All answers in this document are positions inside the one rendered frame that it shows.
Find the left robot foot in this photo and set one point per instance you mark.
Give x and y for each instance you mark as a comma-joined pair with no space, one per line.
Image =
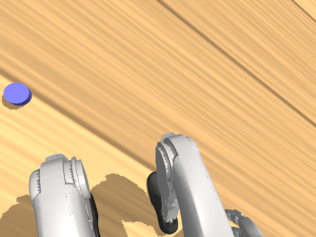
94,215

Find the tin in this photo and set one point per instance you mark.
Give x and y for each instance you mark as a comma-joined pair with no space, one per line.
17,94

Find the right robot hand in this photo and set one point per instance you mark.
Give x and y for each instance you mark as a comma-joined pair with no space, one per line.
247,228

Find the right robot foot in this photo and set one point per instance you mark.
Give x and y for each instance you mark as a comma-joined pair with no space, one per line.
155,197

